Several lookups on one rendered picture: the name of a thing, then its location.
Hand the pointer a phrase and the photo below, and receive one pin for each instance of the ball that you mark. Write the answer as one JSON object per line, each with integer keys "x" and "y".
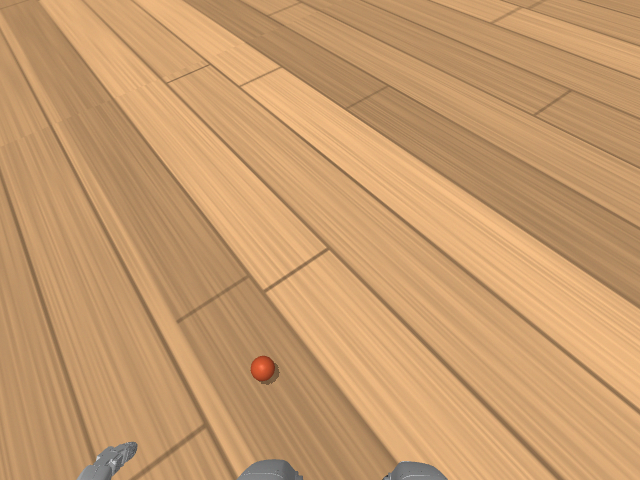
{"x": 262, "y": 368}

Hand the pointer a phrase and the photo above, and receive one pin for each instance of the left robot hand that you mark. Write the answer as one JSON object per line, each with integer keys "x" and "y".
{"x": 108, "y": 462}

